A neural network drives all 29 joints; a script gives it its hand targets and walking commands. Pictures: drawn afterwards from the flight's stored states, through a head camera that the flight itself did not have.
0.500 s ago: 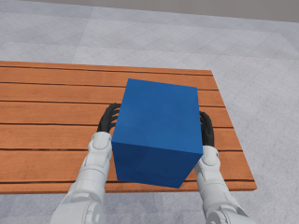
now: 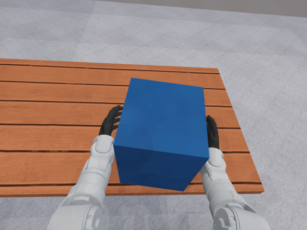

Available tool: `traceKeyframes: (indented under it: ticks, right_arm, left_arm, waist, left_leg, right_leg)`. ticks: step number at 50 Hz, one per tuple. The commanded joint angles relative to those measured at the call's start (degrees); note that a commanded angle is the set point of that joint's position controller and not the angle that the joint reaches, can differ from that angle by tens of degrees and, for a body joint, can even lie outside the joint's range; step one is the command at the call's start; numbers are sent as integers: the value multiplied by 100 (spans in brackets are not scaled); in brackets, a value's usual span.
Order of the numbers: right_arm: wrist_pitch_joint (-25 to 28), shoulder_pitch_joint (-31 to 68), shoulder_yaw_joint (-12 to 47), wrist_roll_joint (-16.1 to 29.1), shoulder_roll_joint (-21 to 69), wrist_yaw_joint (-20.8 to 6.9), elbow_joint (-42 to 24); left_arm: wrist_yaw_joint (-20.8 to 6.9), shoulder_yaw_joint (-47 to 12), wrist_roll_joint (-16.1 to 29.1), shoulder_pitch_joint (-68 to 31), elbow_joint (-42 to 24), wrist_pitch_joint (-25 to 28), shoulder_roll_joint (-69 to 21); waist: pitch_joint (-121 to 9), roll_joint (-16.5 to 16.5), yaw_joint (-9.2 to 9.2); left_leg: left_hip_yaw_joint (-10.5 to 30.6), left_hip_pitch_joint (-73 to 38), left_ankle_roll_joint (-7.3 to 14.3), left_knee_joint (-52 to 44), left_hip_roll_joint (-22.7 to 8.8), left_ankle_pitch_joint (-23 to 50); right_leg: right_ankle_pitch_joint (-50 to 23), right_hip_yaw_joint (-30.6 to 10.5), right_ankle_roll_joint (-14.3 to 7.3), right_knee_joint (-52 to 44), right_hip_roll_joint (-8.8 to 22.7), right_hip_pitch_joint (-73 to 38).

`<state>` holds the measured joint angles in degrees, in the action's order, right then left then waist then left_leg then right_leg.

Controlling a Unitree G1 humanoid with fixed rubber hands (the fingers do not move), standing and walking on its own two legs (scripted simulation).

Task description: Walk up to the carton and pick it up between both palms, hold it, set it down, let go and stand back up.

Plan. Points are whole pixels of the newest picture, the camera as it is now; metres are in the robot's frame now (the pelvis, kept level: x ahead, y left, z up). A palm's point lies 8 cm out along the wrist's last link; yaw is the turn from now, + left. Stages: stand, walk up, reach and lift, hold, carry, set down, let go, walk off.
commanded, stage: set down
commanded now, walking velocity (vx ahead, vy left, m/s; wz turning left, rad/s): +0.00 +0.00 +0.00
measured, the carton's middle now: (159, 138) +0.36 -0.03 +0.00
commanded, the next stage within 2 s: none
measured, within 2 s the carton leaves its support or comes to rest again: neither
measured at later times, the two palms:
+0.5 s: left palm (101, 138) +0.36 +0.14 +0.01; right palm (225, 154) +0.31 -0.21 +0.00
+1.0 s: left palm (92, 160) +0.30 +0.16 -0.02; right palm (233, 175) +0.26 -0.23 -0.01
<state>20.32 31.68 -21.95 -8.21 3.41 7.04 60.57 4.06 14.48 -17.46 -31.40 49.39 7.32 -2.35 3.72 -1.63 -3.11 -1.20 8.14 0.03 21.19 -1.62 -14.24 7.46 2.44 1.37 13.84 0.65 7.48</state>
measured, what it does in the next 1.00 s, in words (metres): stands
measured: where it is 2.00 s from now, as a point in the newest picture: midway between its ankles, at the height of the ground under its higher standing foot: outside the picture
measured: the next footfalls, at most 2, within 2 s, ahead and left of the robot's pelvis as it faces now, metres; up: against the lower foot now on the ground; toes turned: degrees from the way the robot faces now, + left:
none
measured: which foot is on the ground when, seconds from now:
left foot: down 0.00-1.00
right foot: down 0.00-1.00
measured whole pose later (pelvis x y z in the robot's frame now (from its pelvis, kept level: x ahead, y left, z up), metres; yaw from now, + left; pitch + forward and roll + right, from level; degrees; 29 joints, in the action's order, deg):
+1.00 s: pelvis -0.04 -0.02 -0.01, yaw +0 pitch +6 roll -1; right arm 20.9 20.4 -5.6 10.8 -4.6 7.9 56.3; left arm 0.9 5.1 -0.2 -26.9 61.0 17.3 8.8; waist -3.4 -1.4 -3.0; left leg -1.0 20.3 -0.8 26.6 -1.8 -12.3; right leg 7.8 2.4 0.5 23.4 0.7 21.6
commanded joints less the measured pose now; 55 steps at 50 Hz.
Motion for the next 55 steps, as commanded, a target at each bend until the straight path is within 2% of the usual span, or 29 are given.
traceKeyframes:
  ticks: [1,3,9,10,12,17,20,22,23,24,25,27,29,30,31,32,35,36,37,39,41,44,48,49,50,51,53,54,55]
  right_arm:
    - [218,2336,1256,733,-1177,199,-776]
    - [189,2422,1233,884,-1161,236,-533]
    - [424,2223,1850,1565,-1270,172,-420]
    - [429,2149,1930,1640,-1348,155,-268]
    - [437,2258,1995,1816,-1472,118,-163]
    - [408,1795,2137,1981,-1575,80,-120]
    - [534,1193,2244,2094,-1632,42,-192]
    - [585,1258,2172,2044,-1671,19,-539]
    - [685,1046,2188,2079,-1644,27,-895]
    - [527,2034,1969,1982,-1837,48,-776]
    - [577,1528,2091,2065,-1712,20,-1031]
    - [428,2116,1859,1878,-1635,53,-989]
    - [514,1167,2254,2138,-1460,39,-1561]
    - [452,1750,2079,2027,-1510,32,-1391]
    - [484,1388,2207,2083,-1573,22,-1613]
    - [426,1557,2134,2008,-1567,18,-1395]
    - [227,1715,2014,1929,-1561,10,-1115]
    - [327,847,2259,2092,-1402,-7,-1598]
    - [409,447,2280,2082,-1443,11,-1749]
    - [252,1533,2050,1920,-1630,5,-1210]
    - [189,1349,2065,1951,-1472,7,-1289]
    - [309,386,2352,2012,-1311,58,-1695]
    - [404,116,2298,1943,-1387,86,-1570]
    - [432,426,2152,1827,-1443,83,-1749]
    - [535,-283,2350,1997,-1257,80,-2255]
    - [460,493,2145,1832,-1406,77,-2162]
    - [492,-61,2378,1831,-1242,52,-2592]
    - [401,258,2219,1841,-1397,23,-2438]
    - [437,-504,2270,1839,-1328,4,-2541]
  left_arm:
    - [326,-494,1018,-2754,-247,392,976]
    - [397,-706,1236,-3045,-156,569,847]
    - [362,-816,1534,-2858,61,1020,962]
    - [350,-799,1499,-2802,53,1056,1017]
    - [275,-785,1595,-2822,425,1044,1070]
    - [163,-653,1602,-2553,450,1073,1330]
    - [49,-745,1629,-1972,108,1060,1188]
    - [1,-684,1645,-1919,62,1076,1348]
    - [-24,-704,1657,-1652,-88,1077,1306]
    - [-16,-653,1823,-2659,485,1105,1549]
    - [-35,-773,1891,-2093,260,1085,1449]
    - [-96,-876,2094,-2753,789,1115,1661]
    - [-130,-843,2088,-1771,174,1213,1715]
    - [-150,-946,2183,-2369,541,1222,1730]
    - [-153,-861,2189,-1947,369,1243,1800]
    - [-165,-860,2209,-2270,459,1246,1861]
    - [-223,-967,2319,-2509,1176,1194,2017]
    - [-214,-986,2332,-1521,424,1263,1785]
    - [-260,-1014,2302,-1090,135,1249,1718]
    - [-291,-955,2347,-2353,613,1260,2028]
    - [-276,-1072,2441,-2247,434,1323,2020]
    - [-374,-934,2392,-1136,95,1315,2032]
    - [-447,-933,2316,-906,-273,1300,2011]
    - [-417,-948,2347,-1210,-390,1317,2098]
    - [-433,-1012,2448,-396,-959,1375,2020]
    - [-446,-1024,2532,-1052,-649,1313,2096]
    - [-466,-1008,2551,-414,-1076,1378,2123]
    - [-434,-1129,2598,-728,-1016,1334,2124]
    - [-421,-1169,2533,81,-1248,1321,1942]
  waist:
    - [-3178,344,0]
    - [-3701,521,-74]
    - [-4929,768,174]
    - [-4925,858,137]
    - [-4441,753,184]
    - [-3881,705,188]
    - [-3906,754,106]
    - [-3787,661,195]
    - [-3993,662,196]
    - [-3686,615,221]
    - [-3652,445,222]
    - [-3408,416,133]
    - [-3601,310,358]
    - [-3527,409,245]
    - [-3511,273,340]
    - [-3375,382,353]
    - [-2779,346,256]
    - [-3077,197,418]
    - [-3126,175,336]
    - [-2991,382,340]
    - [-2860,410,301]
    - [-3004,129,354]
    - [-2838,366,347]
    - [-2969,357,266]
    - [-3167,319,368]
    - [-2979,271,308]
    - [-3138,140,422]
    - [-2941,380,347]
    - [-2734,352,417]
  left_leg:
    - [-354,534,-443,449,235,2431]
    - [-295,609,-475,568,221,2389]
    - [-278,222,-672,1101,222,3580]
    - [-232,224,-700,1128,236,3673]
    - [-263,297,-658,1042,198,3486]
    - [-263,402,-599,911,216,2828]
    - [-165,43,-650,917,184,3305]
    - [-171,208,-587,888,233,2907]
    - [-158,163,-568,880,264,3010]
    - [-236,563,-520,782,288,2333]
    - [-233,493,-463,746,272,2200]
    - [-238,936,-346,647,284,1235]
    - [-271,593,-324,663,305,1699]
    - [-224,782,-339,637,305,1401]
    - [-219,764,-303,637,326,1450]
    - [-274,787,-305,629,320,1325]
    - [-243,1104,-236,453,302,466]
    - [-207,692,-232,476,275,959]
    - [-195,524,-253,528,279,1403]
    - [-249,789,-267,524,319,840]
    - [-266,809,-260,477,303,632]
    - [-261,533,-195,493,303,1122]
    - [-213,299,-285,510,314,1358]
    - [-235,450,-268,532,318,1205]
    - [-219,163,-265,524,327,1498]
    - [-178,526,-246,522,323,1253]
    - [-225,416,-224,520,334,1476]
    - [-173,513,-235,465,285,1165]
    - [-149,221,-283,445,282,1413]
  right_leg:
    - [-2506,-117,-24,709,-340,-719]
    - [-2416,-94,-71,849,-309,-496]
    - [-3087,-114,-155,1103,-407,-112]
    - [-3188,-111,-165,1183,-399,-155]
    - [-2849,-112,-181,1167,-413,93]
    - [-2440,-163,-177,1101,-380,103]
    - [-2707,-130,-186,1114,-443,-37]
    - [-2407,-132,-171,1073,-419,54]
    - [-2690,-164,-146,1086,-405,-229]
    - [-1868,-165,-134,1055,-374,177]
    - [-1870,-168,-120,1081,-403,-64]
    - [-1050,-222,-108,1062,-297,153]
    - [-1616,-264,-62,1096,-312,-361]
    - [-1190,-215,-60,1102,-302,-55]
    - [-1222,-230,-31,1136,-311,-175]
    - [-979,-227,-47,1102,-285,20]
    - [-150,-230,-69,1032,-215,160]
    - [-615,-212,-59,1053,-277,-238]
    - [-1115,-200,-31,1039,-304,-376]
    - [-341,-202,-77,1006,-271,191]
    - [-220,-172,-102,1033,-269,6]
    - [-819,-265,-27,978,-249,-466]
    - [-797,-256,-67,887,-302,-364]
    - [-710,-237,-54,948,-291,-310]
    - [-1040,-274,-56,934,-300,-659]
    - [-780,-298,-55,982,-308,-410]
    - [-1035,-321,-49,974,-293,-766]
    - [-604,-311,-102,995,-297,-480]
    - [-838,-253,-134,949,-327,-589]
